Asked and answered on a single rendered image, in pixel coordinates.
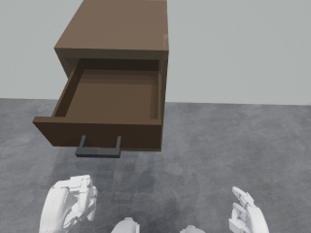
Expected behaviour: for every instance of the robot right hand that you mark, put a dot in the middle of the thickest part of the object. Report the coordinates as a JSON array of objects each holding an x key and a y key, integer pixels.
[{"x": 251, "y": 220}]

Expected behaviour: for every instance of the drawer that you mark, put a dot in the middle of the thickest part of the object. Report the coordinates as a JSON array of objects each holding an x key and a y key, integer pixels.
[{"x": 107, "y": 98}]

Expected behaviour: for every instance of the cabinet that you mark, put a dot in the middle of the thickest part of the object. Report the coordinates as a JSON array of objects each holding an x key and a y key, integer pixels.
[{"x": 118, "y": 29}]

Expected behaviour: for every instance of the robot left hand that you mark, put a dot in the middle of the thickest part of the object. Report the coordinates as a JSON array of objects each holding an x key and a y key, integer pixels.
[{"x": 77, "y": 194}]

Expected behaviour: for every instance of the robot left thigh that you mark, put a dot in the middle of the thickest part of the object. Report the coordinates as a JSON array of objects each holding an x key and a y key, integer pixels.
[{"x": 127, "y": 226}]

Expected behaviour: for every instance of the handle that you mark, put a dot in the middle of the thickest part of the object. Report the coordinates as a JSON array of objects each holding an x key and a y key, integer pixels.
[{"x": 98, "y": 152}]

